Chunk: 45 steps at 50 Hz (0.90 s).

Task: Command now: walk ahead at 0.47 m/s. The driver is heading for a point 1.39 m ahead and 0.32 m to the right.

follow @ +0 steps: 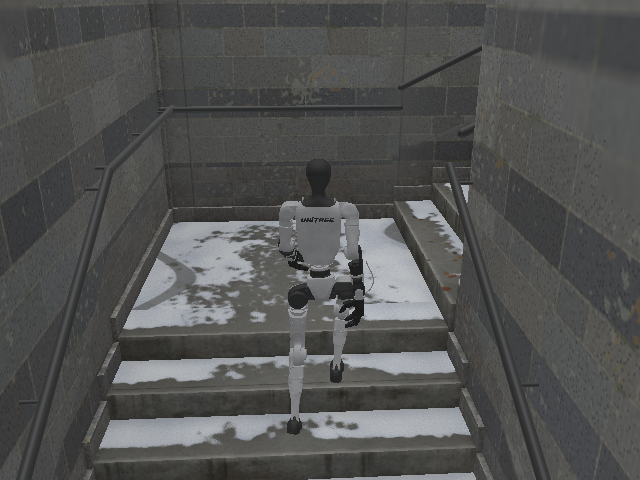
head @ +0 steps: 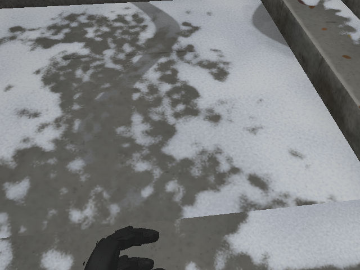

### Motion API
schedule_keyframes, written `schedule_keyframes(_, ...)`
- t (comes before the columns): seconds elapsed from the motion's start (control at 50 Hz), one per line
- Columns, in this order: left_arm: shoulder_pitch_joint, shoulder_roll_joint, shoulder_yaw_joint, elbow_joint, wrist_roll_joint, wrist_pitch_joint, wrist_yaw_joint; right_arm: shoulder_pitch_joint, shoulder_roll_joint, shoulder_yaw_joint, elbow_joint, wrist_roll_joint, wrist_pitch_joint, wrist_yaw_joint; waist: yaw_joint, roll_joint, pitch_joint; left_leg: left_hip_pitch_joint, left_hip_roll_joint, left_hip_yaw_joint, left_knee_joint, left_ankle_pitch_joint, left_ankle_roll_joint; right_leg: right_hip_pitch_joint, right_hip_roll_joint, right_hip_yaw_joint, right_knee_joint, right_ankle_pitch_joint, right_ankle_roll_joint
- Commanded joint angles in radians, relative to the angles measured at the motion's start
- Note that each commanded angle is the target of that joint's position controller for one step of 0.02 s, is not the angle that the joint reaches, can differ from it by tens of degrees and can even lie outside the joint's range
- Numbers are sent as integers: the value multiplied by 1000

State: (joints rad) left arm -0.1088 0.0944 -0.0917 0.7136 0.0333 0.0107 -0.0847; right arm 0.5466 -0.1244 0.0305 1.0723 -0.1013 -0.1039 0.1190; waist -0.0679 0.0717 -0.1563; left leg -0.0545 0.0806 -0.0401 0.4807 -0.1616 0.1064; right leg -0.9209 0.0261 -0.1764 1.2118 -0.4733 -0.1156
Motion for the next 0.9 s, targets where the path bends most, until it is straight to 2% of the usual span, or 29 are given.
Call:
schedule_keyframes(0.02, 828, 325, 123, 234, 51, -35, 46, -13, -125, -68, -52, 51, 19, 27, 307, -250, -92, -855, -199, -290, 1246, 147, 32, 943, -293, 1071, -827, -48, -277)
schedule_keyframes(0.04, 674, 300, 121, 252, 29, -67, 51, -114, -114, -80, -77, 62, 14, 12, 234, -176, 57, -959, -163, -285, 1431, 195, 41, 750, -278, 959, -811, -150, -210)
schedule_keyframes(0.06, 522, 207, 109, 266, 14, -81, 43, -189, -57, -59, -117, 43, 14, -12, 159, -98, 80, -998, -163, -260, 1516, 184, 77, 640, -266, 841, -773, -47, -227)
schedule_keyframes(0.1, 336, 2, 52, 299, 24, -77, 24, -281, -30, -32, -180, 37, 38, -35, 28, 16, 46, -1045, -116, -241, 1578, 196, 169, 521, -252, 634, -802, 128, -183)
schedule_keyframes(0.12, 302, -34, 39, 314, 39, -83, 20, -251, -23, -24, -178, 40, 60, -41, -23, 18, 56, -1062, -93, -214, 1540, 223, 187, 482, -228, 524, -832, 208, -147)
schedule_keyframes(0.16, 307, -10, 57, 325, 41, -103, 28, -256, 2, -8, -170, 49, 78, -34, -41, -65, 101, -1118, -60, -126, 1529, 88, 180, 460, -182, 340, -888, 211, -124)
schedule_keyframes(0.18, 322, 3, 54, 329, 56, -111, 32, -292, -10, -6, -174, 49, 79, -33, -40, -87, 123, -1132, -45, -89, 1561, 65, 166, 421, -164, 303, -918, 180, -122)
schedule_keyframes(0.2, 432, 23, 50, 372, 93, -102, 35, -411, -5, 8, -224, 69, 77, -26, -1, -151, 141, -1232, -56, -28, 1761, -24, 181, 431, -178, 326, -947, 164, -140)
schedule_keyframes(0.26, 584, 17, 34, 431, 124, -92, 28, -578, -11, 36, -288, 67, 54, -47, 45, -76, 145, -1440, -18, -28, 1645, -15, 215, 598, -182, 299, -947, 164, -99)
schedule_keyframes(0.28, 640, 48, 31, 443, 123, -100, 19, -656, -55, 33, -331, 71, 55, -51, 71, -49, 105, -1369, 11, 26, 1420, 96, 190, 613, -163, 267, -969, 163, -79)
schedule_keyframes(0.32, 693, 68, 25, 426, 109, -102, 8, -808, -64, 34, -386, 71, 78, -48, 125, -146, 135, -1186, 52, 123, 1213, 100, 118, 515, -194, 248, -1094, 273, -107)
schedule_keyframes(0.36, 607, 96, 14, 353, 43, -119, -6, -798, -32, 40, -386, 48, 104, -31, 81, -178, 133, -812, 5, 181, 1078, -11, 51, 326, -211, 192, -1144, 530, -134)
schedule_keyframes(0.38, 657, 169, 30, 363, 22, -136, -16, -816, -61, 28, -412, 51, 109, -28, 68, -218, 117, -733, -47, 226, 996, -79, 31, 403, -239, 198, -1113, 894, -162)
schedule_keyframes(0.42, 699, 271, 65, 375, 6, -151, -17, -793, -71, 18, -409, 41, 115, -21, 52, -238, 102, -798, -115, 258, 750, -277, 20, 792, -288, 207, -1002, 1396, -145)
schedule_keyframes(0.46, 667, 326, 110, 370, 21, -145, -19, -603, -98, -3, -372, 49, 82, -27, -3, -271, -12, -615, -133, 202, 598, -183, 72, 984, -301, 154, -792, 1775, -95)
schedule_keyframes(0.48, 786, 220, 101, 378, 51, -157, -19, -443, -143, -12, -310, 71, 67, -40, 23, -122, -209, -150, -58, -23, 644, 119, 178, 656, -226, 193, -569, 1664, -33)
schedule_keyframes(0.5, 759, 179, 87, 339, 48, -151, -30, -250, -194, -21, -273, 63, 74, -61, -56, 37, -328, 108, 39, -391, 358, -77, 258, 396, -116, 255, -365, 1187, -20)
schedule_keyframes(0.52, 605, 105, 90, 325, 33, -130, -39, 2, -261, -49, -179, 25, 69, -74, -158, 220, -232, 128, 197, -772, 31, -215, 347, 123, 66, 330, 195, 301, 25)
schedule_keyframes(0.54, 571, 129, 114, 335, 4, -123, -32, -8, -282, -66, -142, 20, 34, -91, -129, 95, -108, -43, 195, -785, -20, -434, 229, 8, 36, 485, 521, 429, -1)
schedule_keyframes(0.56, 538, 120, 117, 327, 10, -131, -14, -137, -236, -63, -125, 39, 17, -93, -58, 69, 24, -194, 187, -639, 6, -435, 197, -61, 11, 464, 627, 449, -9)
schedule_keyframes(0.58, 508, 108, 109, 301, 18, -134, -3, -238, -153, -50, -103, 55, 16, -90, -4, -14, 14, -235, 212, -574, 15, -186, 210, -95, 22, 436, 770, 422, -28)
schedule_keyframes(0.6, 448, 93, 100, 259, 16, -129, 8, -288, -75, -29, -80, 59, 19, -85, 49, -105, -5, -253, 230, -481, 21, -20, 154, -112, 2, 446, 767, 429, -50)
schedule_keyframes(0.62, 406, 53, 85, 239, 19, -118, 13, -352, 3, -8, -65, 52, 22, -88, 101, -146, -5, -293, 209, -372, 4, 35, 115, -117, -33, 434, 730, 415, -77)
schedule_keyframes(0.66, 383, 43, 81, 240, 31, -97, 11, -384, 49, 1, -55, 40, 0, -100, 157, -132, 35, -328, 142, -150, -64, 94, 62, -129, -83, 395, 560, 420, -85)
schedule_keyframes(0.7, 310, 64, 96, 214, 19, -104, -10, -431, -5, -19, -98, 43, -16, -112, 161, -50, 61, -391, 84, 43, -172, 80, 59, -11, -116, 284, 397, 372, -62)
schedule_keyframes(0.74, 215, 118, 112, 186, 24, -125, -26, -383, -21, -12, -104, 19, -29, -125, 132, -46, 75, -369, 71, 120, -217, 193, 41, 6, -131, 270, 256, 496, -40)
schedule_keyframes(0.78, 135, 133, 121, 155, 6, -134, -30, -251, -95, -24, -86, -2, -36, -131, 74, -13, 67, -189, 91, 162, -231, 409, 24, -26, -118, 243, 35, 584, 2)
schedule_keyframes(0.84, 60, 101, 120, 138, -6, -111, -25, -125, -135, -36, -45, 19, -34, -111, 41, -5, 117, -47, 142, 207, -305, 535, 52, 55, -114, 195, -259, 600, 42)
schedule_keyframes(0.9, 12, 105, 128, 127, 0, -83, -16, -99, -150, -46, -24, 19, -40, -85, 47, -4, 177, 126, 194, 221, -330, 619, 57, 48, -101, 190, -413, 569, 32)
